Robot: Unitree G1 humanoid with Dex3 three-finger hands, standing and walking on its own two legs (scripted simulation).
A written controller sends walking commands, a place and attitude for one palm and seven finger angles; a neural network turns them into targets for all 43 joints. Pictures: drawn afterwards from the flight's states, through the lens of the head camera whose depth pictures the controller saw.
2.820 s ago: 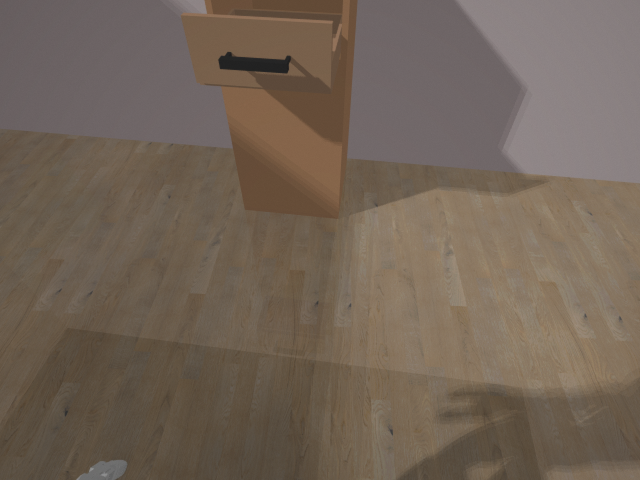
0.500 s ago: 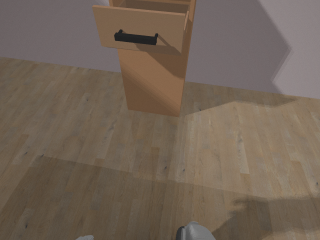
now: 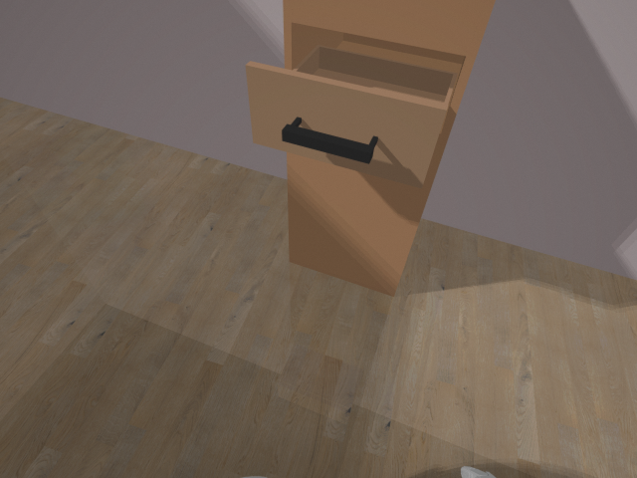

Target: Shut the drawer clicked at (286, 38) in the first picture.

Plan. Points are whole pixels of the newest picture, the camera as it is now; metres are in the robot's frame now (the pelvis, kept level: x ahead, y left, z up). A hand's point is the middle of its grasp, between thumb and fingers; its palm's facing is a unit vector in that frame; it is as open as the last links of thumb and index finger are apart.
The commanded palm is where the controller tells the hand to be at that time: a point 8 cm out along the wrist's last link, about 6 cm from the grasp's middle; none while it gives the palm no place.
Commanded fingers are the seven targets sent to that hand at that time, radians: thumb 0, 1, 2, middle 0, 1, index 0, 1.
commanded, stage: turn to face it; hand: left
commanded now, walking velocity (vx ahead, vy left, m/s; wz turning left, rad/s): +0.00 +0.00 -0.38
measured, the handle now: (331, 137) +0.70 +0.07 +0.05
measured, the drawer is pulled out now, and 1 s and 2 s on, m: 0.23 0.23 0.23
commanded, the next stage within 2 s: take the last steps up to it in 0.40 s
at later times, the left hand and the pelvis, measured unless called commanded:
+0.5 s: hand out of the picture +0.09 +0.16 -0.15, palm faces -0.09 -0.96 -0.25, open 7.4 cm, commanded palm none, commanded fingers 0.00 0.90 0.90 -0.20 -0.30 -0.20 -0.30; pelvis +0.02 -0.02 +0.01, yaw -10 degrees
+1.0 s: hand (271, 447) +0.19 +0.09 -0.16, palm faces -0.22 -0.96 -0.19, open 7.4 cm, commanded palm none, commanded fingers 0.00 0.90 0.90 -0.20 -0.30 -0.20 -0.30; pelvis +0.07 -0.06 +0.00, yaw -13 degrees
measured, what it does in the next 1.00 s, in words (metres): steps on the spot: right foot, then left foot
